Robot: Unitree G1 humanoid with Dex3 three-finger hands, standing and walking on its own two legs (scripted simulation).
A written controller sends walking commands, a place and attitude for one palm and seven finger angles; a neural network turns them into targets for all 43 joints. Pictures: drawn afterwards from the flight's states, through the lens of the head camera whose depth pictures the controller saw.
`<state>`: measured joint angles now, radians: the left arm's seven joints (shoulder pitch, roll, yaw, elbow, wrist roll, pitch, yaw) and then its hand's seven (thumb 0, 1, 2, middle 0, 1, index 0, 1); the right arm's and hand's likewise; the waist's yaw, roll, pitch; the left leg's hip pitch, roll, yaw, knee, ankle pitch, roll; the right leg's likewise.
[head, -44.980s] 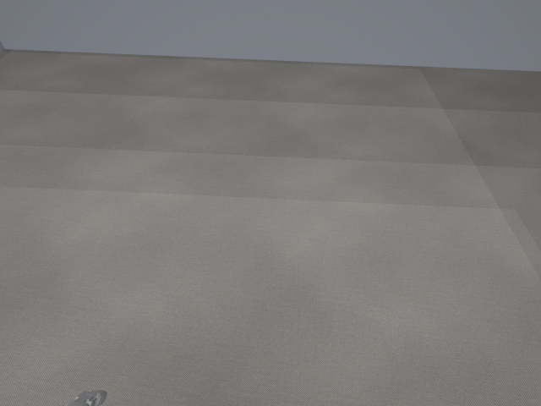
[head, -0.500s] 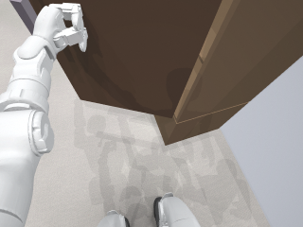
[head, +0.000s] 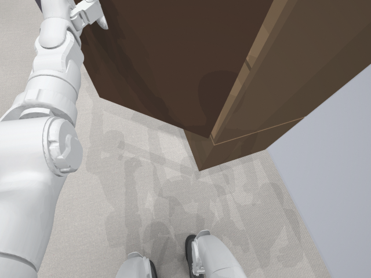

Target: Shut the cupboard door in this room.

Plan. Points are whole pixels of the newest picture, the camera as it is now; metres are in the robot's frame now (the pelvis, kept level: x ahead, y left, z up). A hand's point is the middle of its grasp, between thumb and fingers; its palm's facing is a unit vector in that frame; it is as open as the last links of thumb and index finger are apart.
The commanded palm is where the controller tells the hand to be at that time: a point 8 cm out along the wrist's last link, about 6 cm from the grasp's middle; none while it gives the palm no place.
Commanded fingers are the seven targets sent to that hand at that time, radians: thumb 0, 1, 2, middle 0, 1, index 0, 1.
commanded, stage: pull the fist back off the door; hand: left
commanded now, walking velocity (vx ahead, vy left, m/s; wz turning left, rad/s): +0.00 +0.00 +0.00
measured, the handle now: out of the picture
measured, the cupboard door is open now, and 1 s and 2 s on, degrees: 50 50 50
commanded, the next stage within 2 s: draw the hand back to the body in 0.74 s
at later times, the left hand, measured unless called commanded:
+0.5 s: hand (101, 43) +0.52 +0.06 +0.13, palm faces +0.00 -1.00 -0.02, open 3.1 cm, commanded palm +0.49 +0.10 +0.14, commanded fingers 0.00 0.90 0.90 -1.30 -1.50 -1.30 -1.50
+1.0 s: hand (96, 57) +0.48 +0.07 +0.15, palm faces +0.01 -1.00 -0.02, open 3.1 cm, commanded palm +0.42 +0.13 +0.15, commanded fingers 0.00 0.90 0.90 -1.30 -1.50 -1.30 -1.50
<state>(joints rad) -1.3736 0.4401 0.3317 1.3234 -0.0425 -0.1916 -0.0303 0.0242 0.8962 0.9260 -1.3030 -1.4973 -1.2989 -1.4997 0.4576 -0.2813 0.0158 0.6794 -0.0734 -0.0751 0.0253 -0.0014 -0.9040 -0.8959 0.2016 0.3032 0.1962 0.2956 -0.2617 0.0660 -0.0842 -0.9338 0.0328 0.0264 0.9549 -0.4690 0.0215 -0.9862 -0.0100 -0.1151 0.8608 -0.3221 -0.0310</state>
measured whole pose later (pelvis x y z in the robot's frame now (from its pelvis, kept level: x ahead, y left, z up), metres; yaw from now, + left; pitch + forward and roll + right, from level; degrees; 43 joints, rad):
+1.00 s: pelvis -0.01 +0.00 +0.03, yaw -2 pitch +13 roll +0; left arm -0.87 0.19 0.23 1.07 -0.06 -0.39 0.07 0.02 0.90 0.90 -1.30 -1.50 -1.30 -1.50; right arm 0.36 -0.24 0.00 0.68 -0.01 -0.06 0.02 0.00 -0.90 -0.90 0.20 0.30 0.20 0.30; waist -0.12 0.04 -0.08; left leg -0.58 0.01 0.09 0.74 -0.39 0.02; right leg -0.68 -0.01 -0.05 0.73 -0.27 -0.03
